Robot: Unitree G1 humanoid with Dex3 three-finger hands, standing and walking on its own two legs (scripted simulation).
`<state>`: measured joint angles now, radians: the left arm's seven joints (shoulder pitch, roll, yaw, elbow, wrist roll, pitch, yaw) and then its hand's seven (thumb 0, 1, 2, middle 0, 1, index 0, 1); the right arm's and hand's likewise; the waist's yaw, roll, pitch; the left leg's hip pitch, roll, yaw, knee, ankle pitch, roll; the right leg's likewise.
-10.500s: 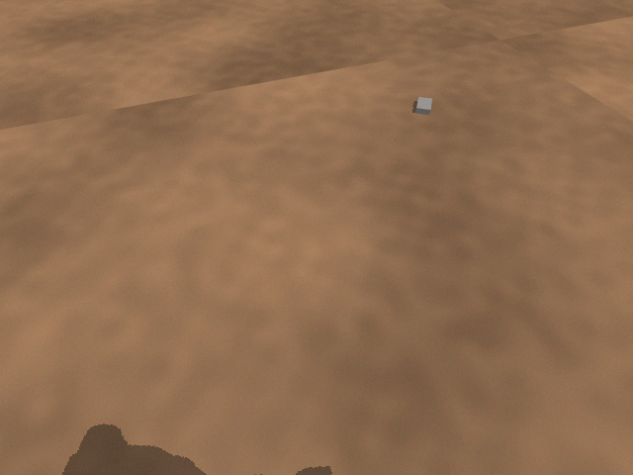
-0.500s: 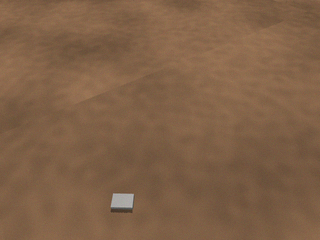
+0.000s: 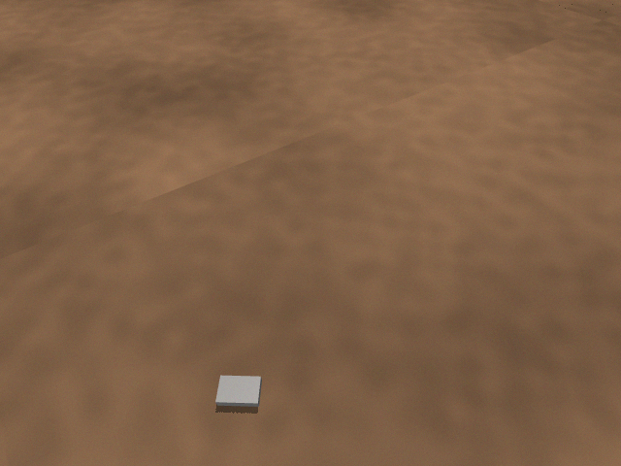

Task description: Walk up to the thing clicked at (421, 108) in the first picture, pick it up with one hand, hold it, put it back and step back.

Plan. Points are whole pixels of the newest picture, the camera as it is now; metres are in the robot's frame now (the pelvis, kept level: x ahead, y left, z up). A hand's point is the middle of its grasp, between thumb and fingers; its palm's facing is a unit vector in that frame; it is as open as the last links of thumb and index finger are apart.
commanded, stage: walk up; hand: left
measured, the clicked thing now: (239, 390) +0.46 +0.26 -0.76
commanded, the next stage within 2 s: stand in 1.34 s
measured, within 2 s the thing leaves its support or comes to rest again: neither
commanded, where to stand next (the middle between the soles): +0.08 +0.02 m, yaw +0 degrees
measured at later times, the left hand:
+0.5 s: hand out of the picture +0.11 +0.26 -0.16, palm faces +0.02 -0.94 -0.35, open 7.4 cm
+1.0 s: hand out of the picture +0.10 +0.26 -0.16, palm faces +0.01 -0.94 -0.35, open 7.4 cm
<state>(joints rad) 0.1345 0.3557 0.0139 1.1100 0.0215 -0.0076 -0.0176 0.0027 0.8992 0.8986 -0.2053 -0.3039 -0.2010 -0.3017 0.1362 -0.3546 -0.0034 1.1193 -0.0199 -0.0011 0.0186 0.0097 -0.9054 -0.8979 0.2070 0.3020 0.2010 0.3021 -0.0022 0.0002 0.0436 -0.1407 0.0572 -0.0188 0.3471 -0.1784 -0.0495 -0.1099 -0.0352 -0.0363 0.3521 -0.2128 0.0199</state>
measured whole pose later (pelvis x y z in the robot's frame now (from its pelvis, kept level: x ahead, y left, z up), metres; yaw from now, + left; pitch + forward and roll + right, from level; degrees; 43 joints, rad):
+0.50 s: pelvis +0.04 +0.00 -0.01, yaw +0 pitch -2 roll +0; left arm 0.14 0.35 0.04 1.06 0.01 0.00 -0.01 0.00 0.90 0.90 -0.21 -0.30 -0.20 -0.30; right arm 0.13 -0.35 -0.02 1.03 -0.02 0.00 0.01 0.01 -0.91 -0.90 0.21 0.30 0.20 0.30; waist 0.01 0.00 0.04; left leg -0.12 0.05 -0.02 0.46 -0.30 -0.05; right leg -0.08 -0.04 -0.04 0.45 -0.32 0.02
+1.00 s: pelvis +0.03 +0.00 -0.01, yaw +0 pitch -3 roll +0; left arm 0.14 0.36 0.04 1.04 0.01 0.01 -0.01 0.00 0.90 0.90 -0.21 -0.30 -0.20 -0.30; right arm 0.15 -0.35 -0.02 1.03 -0.02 0.01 0.01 0.01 -0.91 -0.90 0.21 0.30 0.20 0.30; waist 0.01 -0.01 0.08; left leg -0.13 0.05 -0.02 0.49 -0.30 -0.04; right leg -0.10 -0.05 -0.04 0.49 -0.33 0.02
